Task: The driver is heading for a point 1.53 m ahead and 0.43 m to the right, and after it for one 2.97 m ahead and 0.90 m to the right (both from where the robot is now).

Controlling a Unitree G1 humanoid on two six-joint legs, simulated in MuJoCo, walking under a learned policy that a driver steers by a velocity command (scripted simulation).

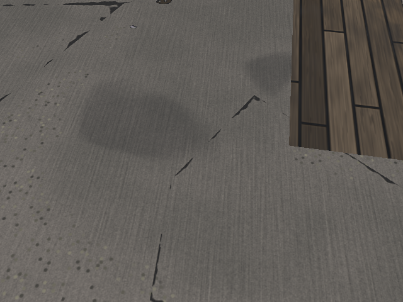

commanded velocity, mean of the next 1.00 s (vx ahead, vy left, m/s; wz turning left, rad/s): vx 0.06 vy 0.00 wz -0.40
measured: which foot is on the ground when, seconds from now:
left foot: up 0.00-0.42, down 0.44-0.84, up 0.86-1.00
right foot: down 0.00-0.44, up 0.46-0.82, down 0.84-1.00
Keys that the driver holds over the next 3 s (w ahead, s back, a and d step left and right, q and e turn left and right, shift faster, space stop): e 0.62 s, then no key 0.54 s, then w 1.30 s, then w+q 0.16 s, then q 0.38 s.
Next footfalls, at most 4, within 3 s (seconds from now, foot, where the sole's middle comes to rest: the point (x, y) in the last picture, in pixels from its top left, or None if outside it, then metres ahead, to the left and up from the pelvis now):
0.44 left None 0.20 0.12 -0.76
0.84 right None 0.09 -0.12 -0.76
1.14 left None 0.19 0.11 -0.76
1.82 left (214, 288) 0.50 -0.03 -0.76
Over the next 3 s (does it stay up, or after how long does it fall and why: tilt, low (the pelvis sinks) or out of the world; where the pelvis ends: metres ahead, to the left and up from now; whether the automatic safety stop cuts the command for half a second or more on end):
stays up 0.85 -0.30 0.00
